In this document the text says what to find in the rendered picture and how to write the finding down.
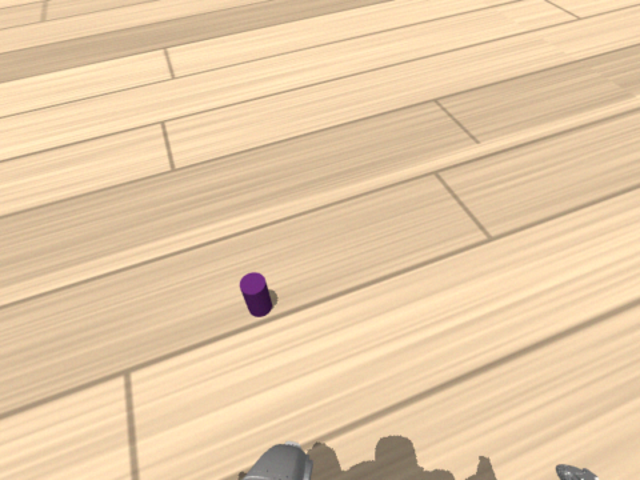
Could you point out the can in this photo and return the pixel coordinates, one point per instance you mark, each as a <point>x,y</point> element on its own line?
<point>255,292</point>

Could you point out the right robot hand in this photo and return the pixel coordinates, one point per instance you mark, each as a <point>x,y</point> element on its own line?
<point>567,472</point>

